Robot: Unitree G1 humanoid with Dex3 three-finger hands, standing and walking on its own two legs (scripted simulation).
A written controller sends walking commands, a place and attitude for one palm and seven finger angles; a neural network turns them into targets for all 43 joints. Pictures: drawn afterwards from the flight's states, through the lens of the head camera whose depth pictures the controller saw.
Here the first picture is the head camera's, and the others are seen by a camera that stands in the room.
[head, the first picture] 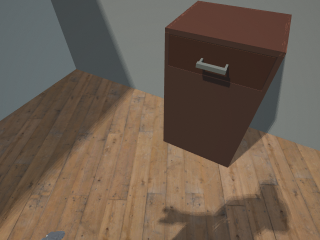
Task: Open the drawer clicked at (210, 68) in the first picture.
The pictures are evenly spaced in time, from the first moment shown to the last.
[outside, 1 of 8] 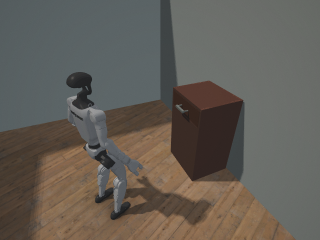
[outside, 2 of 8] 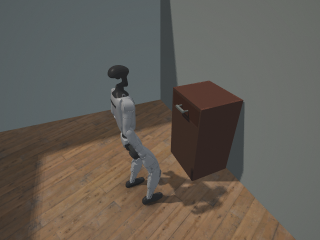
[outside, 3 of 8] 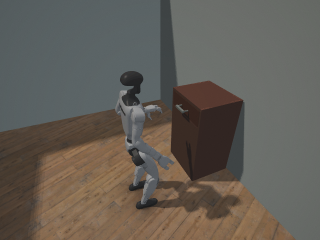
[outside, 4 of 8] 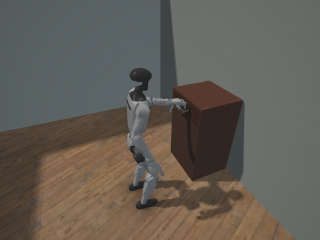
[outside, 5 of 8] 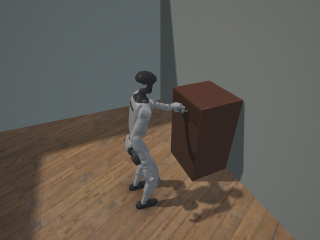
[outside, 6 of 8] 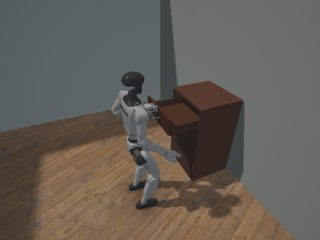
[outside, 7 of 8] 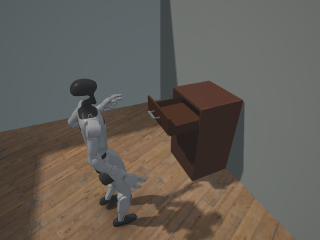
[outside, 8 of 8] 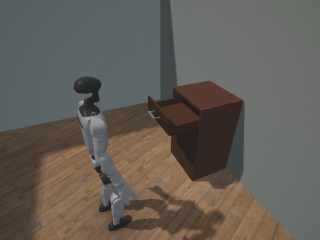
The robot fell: no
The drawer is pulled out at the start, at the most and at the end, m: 0.00 0.30 0.29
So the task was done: yes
